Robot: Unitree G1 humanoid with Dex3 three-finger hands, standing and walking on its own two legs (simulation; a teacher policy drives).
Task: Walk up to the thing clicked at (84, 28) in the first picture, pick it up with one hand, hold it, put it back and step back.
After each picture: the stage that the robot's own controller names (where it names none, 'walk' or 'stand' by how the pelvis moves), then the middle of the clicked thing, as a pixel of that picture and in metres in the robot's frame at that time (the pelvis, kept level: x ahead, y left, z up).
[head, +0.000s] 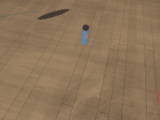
stand; (85, 35) +1.47 -0.04 -0.65
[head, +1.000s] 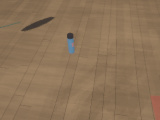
walk; (70, 43) +1.34 +0.21 -0.64
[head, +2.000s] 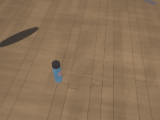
walk; (57, 71) +0.83 +0.26 -0.64
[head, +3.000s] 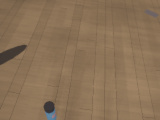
stand; (50, 112) +0.44 +0.20 -0.63
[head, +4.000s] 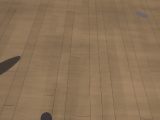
stand; out of the picture +0.40 +0.22 -0.66
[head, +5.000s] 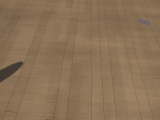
stand; out of the picture +0.38 +0.22 -0.66
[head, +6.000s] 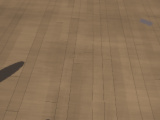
stand; out of the picture +0.38 +0.22 -0.66
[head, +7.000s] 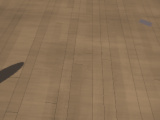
stand; out of the picture +0.37 +0.22 -0.66
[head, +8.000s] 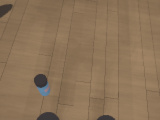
go down; (43, 86) +0.44 +0.20 -0.49
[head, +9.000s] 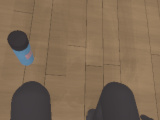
go down; (23, 50) +0.48 +0.24 -0.26
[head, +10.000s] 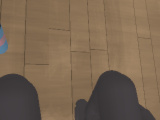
close in; out of the picture +0.46 +0.27 -0.20
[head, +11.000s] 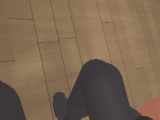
close; out of the picture +0.45 +0.30 -0.16
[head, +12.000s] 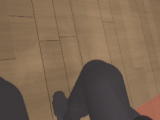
lift; out of the picture +0.41 +0.29 -0.16
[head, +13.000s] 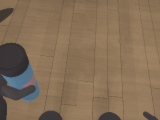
lift; (22, 78) +0.33 +0.19 +0.02
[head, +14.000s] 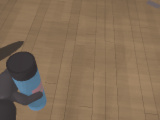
hold; (30, 85) +0.32 +0.17 +0.03
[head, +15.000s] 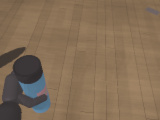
hold; (35, 88) +0.31 +0.16 +0.03
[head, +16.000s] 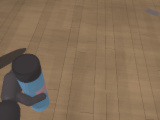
crouch; (34, 87) +0.32 +0.16 +0.03
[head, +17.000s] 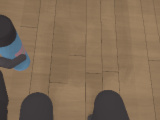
crouch; (11, 49) +0.43 +0.21 -0.05
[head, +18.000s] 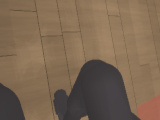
lower; out of the picture +0.43 +0.31 -0.17
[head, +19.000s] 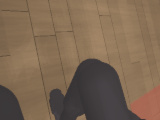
lower; out of the picture +0.44 +0.32 -0.17
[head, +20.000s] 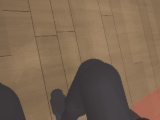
lower; out of the picture +0.44 +0.32 -0.17
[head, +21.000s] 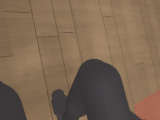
lower; out of the picture +0.43 +0.31 -0.16
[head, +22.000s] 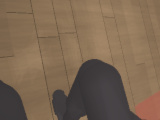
loosen; out of the picture +0.43 +0.31 -0.16
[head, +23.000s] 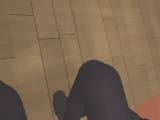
withdraw; out of the picture +0.43 +0.30 -0.16
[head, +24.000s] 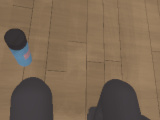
walk; (20, 50) +0.46 +0.25 -0.23
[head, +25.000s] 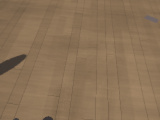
stand; out of the picture +0.39 +0.19 -0.59
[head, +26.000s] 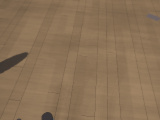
stand; out of the picture +0.41 +0.21 -0.60
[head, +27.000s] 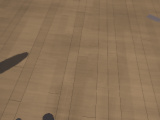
stand; out of the picture +0.40 +0.20 -0.60
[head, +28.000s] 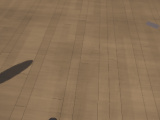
stand; out of the picture +0.41 +0.20 -0.66
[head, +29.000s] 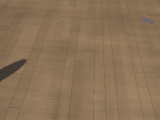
stand; out of the picture +0.37 +0.22 -0.66
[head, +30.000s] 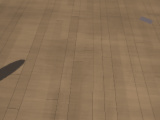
walk; out of the picture +0.37 +0.22 -0.66
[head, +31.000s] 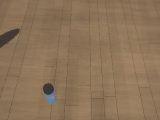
walk; (50, 94) +0.50 +0.22 -0.63
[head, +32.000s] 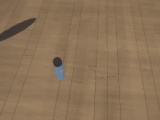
walk; (59, 69) +0.76 +0.21 -0.63
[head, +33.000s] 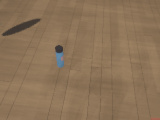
stand; (59, 56) +1.02 +0.23 -0.63
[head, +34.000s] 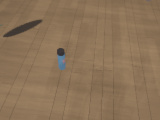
stand; (61, 59) +1.00 +0.20 -0.66
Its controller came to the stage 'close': yes
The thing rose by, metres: 0.68
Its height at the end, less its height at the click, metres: +0.00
